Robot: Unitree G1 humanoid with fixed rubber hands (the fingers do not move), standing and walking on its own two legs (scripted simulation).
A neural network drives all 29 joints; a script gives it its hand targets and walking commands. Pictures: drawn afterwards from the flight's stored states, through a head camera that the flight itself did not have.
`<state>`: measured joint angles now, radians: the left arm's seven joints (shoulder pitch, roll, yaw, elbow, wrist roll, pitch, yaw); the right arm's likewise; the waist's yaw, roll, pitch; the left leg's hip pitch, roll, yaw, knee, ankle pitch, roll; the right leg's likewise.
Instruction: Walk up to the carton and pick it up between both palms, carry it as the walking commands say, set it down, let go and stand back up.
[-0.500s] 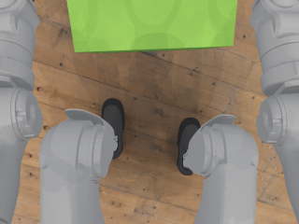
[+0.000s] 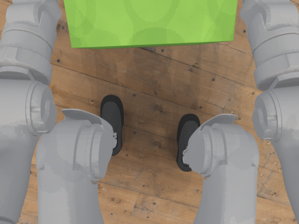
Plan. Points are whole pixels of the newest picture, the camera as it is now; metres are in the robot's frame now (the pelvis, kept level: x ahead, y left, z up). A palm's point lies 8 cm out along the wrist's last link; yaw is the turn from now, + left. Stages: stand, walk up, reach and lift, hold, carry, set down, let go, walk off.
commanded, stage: reach and lift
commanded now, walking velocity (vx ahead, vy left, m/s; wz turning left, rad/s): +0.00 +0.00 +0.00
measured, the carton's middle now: out of the picture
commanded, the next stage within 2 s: none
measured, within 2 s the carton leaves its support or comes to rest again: leaves its support in 0.84 s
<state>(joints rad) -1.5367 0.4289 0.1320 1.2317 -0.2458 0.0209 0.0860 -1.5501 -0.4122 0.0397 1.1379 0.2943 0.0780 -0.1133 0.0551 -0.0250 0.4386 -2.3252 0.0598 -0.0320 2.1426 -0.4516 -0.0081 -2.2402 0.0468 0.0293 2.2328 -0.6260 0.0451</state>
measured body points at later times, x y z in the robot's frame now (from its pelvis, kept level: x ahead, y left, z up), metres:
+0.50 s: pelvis +0.00 +0.00 -0.01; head +0.38 +0.02 +0.22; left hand +0.55 +0.24 -0.19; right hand +0.59 -0.14 -0.18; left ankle +0.14 +0.13 -0.33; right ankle +0.10 -0.12 -0.33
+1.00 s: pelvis +0.00 +0.00 +0.00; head +0.37 +0.03 +0.25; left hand +0.55 +0.26 -0.15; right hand +0.59 -0.12 -0.15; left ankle +0.14 +0.13 -0.33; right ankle +0.10 -0.12 -0.33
